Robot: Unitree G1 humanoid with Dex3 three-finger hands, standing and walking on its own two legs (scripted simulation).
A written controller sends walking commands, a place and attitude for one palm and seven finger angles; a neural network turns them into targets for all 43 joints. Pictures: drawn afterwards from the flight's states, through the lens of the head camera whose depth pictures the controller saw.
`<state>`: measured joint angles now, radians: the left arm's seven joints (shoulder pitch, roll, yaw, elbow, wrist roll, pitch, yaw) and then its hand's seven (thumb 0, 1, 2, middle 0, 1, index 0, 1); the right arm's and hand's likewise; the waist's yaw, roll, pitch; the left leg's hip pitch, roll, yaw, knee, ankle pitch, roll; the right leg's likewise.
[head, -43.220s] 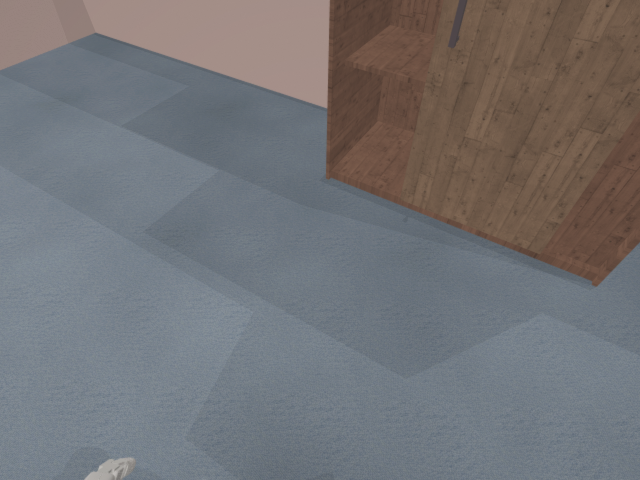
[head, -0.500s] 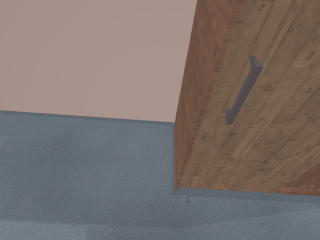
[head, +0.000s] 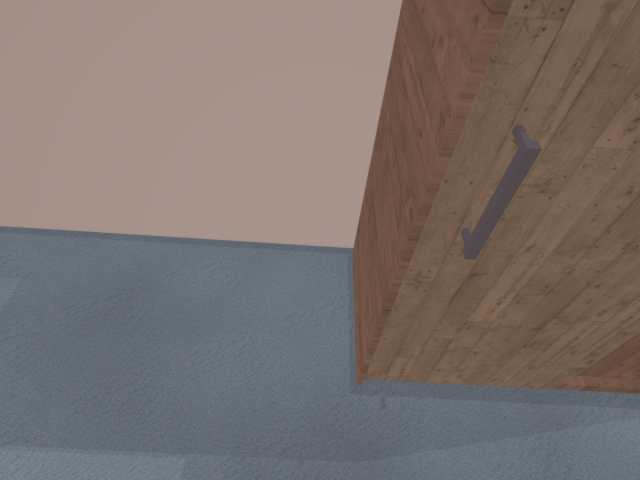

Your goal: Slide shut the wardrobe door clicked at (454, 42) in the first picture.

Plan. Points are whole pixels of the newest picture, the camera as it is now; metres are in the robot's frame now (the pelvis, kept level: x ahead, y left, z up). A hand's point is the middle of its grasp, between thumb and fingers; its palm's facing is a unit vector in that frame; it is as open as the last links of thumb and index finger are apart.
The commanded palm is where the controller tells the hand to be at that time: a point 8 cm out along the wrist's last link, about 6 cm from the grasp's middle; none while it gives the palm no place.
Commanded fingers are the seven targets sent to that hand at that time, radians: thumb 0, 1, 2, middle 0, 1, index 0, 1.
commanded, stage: come to a stop and stand still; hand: right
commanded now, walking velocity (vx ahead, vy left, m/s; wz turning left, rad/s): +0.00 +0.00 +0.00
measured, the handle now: (492, 199) +0.50 -0.21 +0.09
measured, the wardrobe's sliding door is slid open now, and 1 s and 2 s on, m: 0.00 0.00 0.00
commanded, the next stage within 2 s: look again from close up in 0.24 s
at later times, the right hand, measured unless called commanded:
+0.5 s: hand out of the picture +0.02 -0.17 -0.17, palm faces +0.01 +0.98 -0.22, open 7.3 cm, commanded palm none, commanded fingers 0.00 -0.90 -0.90 0.20 0.30 0.20 0.30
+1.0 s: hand out of the picture +0.04 -0.17 -0.17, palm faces +0.02 +0.97 -0.22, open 7.3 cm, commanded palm none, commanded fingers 0.00 -0.90 -0.90 0.20 0.30 0.20 0.30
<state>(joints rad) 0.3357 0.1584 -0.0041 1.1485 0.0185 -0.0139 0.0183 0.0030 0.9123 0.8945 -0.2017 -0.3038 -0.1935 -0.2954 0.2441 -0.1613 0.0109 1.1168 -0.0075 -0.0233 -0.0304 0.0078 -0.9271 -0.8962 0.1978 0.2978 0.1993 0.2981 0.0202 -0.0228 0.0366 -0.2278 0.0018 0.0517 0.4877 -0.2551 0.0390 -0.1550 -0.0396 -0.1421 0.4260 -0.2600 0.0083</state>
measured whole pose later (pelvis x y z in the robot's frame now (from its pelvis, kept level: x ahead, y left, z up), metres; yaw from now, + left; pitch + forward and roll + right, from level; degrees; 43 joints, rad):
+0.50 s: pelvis +0.02 +0.01 +0.00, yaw +0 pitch +0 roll -1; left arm 0.25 0.17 0.00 1.14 0.02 -0.02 0.03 0.00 0.91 0.89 -0.20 -0.30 -0.19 -0.30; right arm 0.26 -0.16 0.01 1.14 -0.01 -0.03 -0.03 0.01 -0.92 -0.90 0.20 0.30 0.20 0.30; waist 0.00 -0.01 0.03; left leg -0.19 -0.02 0.06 0.47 -0.27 0.05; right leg -0.12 -0.06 -0.13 0.41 -0.28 0.03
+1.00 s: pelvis +0.02 +0.01 +0.00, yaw +0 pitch +0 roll -1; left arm 0.26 0.16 0.00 1.15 0.02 -0.02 0.03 0.00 0.91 0.89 -0.20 -0.30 -0.19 -0.30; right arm 0.24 -0.17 0.00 1.13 -0.01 -0.03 -0.03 0.00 -0.92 -0.90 0.20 0.30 0.20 0.30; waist 0.01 -0.01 0.03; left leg -0.17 -0.02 0.06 0.45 -0.27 0.06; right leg -0.10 -0.06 -0.13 0.39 -0.27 0.03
